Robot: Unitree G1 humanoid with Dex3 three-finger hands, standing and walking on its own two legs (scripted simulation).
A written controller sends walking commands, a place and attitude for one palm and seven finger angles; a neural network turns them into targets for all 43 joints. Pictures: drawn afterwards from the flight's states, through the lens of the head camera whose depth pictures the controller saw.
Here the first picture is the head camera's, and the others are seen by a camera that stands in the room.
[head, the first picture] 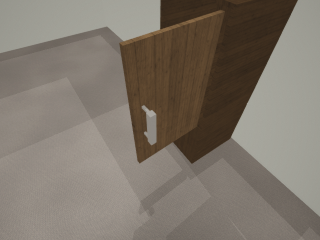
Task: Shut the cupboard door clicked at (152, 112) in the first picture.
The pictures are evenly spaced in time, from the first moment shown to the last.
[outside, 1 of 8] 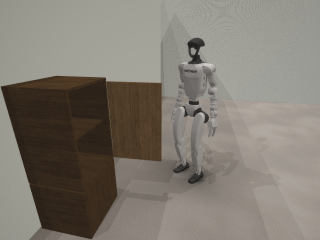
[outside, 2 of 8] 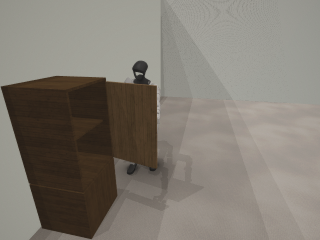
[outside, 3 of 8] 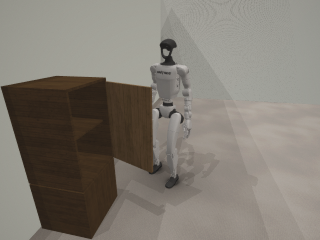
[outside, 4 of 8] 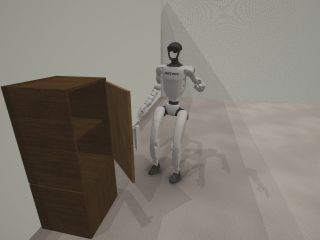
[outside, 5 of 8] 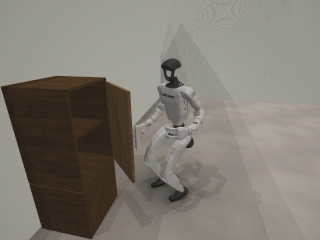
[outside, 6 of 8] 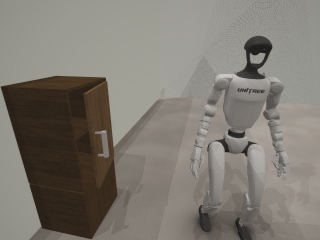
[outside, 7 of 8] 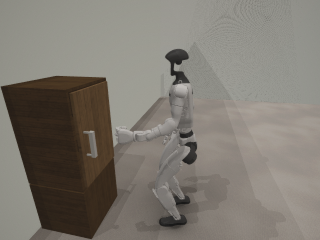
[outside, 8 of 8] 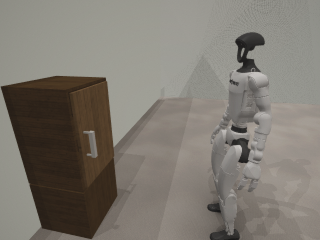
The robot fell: no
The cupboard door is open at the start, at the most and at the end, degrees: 93 93 0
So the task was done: yes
